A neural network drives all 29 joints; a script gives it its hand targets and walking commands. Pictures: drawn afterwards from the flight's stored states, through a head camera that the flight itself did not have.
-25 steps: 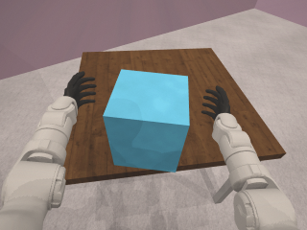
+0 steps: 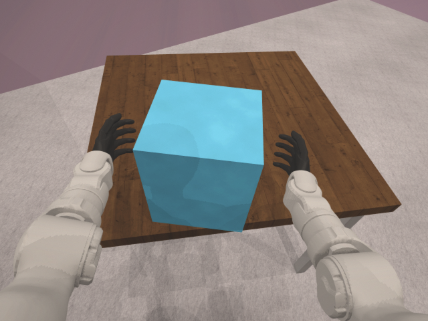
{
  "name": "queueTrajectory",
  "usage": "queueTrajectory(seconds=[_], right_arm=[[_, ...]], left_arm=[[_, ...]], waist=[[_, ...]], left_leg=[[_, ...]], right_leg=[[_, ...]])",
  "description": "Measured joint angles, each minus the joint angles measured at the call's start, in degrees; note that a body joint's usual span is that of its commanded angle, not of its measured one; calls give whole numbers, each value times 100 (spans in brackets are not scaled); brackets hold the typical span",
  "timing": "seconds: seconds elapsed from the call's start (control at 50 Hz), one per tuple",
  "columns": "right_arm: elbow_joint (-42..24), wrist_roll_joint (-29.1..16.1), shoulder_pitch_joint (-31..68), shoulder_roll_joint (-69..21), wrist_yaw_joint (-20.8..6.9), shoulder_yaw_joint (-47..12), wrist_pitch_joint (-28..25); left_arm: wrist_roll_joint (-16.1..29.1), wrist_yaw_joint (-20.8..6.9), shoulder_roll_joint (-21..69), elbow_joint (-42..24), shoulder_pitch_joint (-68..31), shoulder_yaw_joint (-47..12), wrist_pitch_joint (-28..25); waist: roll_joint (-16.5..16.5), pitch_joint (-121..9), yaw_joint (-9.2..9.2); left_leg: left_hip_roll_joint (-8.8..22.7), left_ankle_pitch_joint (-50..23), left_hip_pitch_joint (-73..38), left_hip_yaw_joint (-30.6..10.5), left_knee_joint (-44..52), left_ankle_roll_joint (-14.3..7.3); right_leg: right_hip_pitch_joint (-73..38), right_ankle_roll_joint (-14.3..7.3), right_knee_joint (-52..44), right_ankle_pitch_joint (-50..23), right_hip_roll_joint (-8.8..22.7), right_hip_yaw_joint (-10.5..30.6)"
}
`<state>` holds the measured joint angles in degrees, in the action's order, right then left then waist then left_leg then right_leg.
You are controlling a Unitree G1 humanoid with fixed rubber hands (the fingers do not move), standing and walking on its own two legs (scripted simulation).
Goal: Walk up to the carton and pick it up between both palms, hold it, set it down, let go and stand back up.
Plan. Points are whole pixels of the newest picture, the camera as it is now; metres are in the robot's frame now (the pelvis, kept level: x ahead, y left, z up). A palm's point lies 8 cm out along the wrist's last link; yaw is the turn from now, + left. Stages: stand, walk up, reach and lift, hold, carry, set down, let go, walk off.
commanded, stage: reach and lift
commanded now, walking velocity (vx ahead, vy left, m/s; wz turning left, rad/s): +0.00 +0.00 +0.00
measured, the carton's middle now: (203, 160) +0.46 -0.03 +0.03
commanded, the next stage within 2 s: none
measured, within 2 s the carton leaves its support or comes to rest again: neither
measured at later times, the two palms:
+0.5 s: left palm (125, 149) +0.46 +0.12 +0.08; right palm (279, 165) +0.39 -0.17 +0.08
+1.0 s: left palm (126, 149) +0.47 +0.12 +0.08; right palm (277, 170) +0.39 -0.17 +0.07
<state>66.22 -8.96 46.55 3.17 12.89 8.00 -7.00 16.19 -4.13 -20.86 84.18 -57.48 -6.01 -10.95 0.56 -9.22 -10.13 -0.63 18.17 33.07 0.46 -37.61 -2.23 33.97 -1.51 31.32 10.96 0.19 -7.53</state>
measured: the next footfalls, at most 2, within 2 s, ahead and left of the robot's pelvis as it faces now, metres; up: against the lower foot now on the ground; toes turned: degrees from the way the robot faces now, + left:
none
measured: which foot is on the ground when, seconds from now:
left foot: down 0.00-1.00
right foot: down 0.00-1.00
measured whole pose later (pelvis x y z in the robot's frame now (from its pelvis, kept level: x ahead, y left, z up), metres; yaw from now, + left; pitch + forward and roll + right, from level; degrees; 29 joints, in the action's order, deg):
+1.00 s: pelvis +0.00 +0.01 +0.01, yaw -2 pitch +12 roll -3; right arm 65.0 7.5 46.8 -5.4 14.1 24.5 -13.3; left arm -3.6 -0.5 -11.9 76.9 -57.1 10.9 -9.4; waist -1.2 -6.2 -8.0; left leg -0.3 16.8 29.2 2.1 -33.6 -2.9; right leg 29.8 -0.7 25.3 7.8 -0.6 -5.7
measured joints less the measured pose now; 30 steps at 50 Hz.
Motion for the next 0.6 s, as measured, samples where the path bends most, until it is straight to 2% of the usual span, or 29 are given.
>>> queueTrajectory(seconds=[0.1, 0.34, 0.44, 0.56, 0.6], right_arm=[[-173, -28, -30, -110, 88, 25, -84], [-306, 122, 175, -306, 219, 191, 37], [-231, 421, 339, -496, 260, 446, 59], [-184, 1010, 396, -827, 415, 1050, -115], [-177, 1160, 355, -855, 379, 1188, -190]], left_arm=[[14, 41, 27, -132, -35, 4, -63], [-318, 114, 184, -297, -155, 278, 119], [-568, 141, 326, -308, -237, 467, 163], [-1140, 262, 533, -467, -219, 971, 227], [-1298, 266, 570, -529, -186, 1106, 233]], waist=[[-52, -77, -1], [-137, -134, 37], [-142, -107, 75], [-151, 9, 108], [-164, 64, 117]], left_leg=[[39, 22, 338, 34, -162, 25], [57, -31, 444, 101, -141, 21], [50, -72, 393, 109, -68, 11], [57, -127, 246, 102, 66, 2], [59, -147, 159, 105, 131, -2]], right_leg=[[352, -27, 152, 1, -28, 29], [488, -41, 144, -70, -47, 94], [432, -33, 60, -118, -46, 104], [248, -15, -148, -211, -65, 100], [150, -7, -240, -248, -73, 105]])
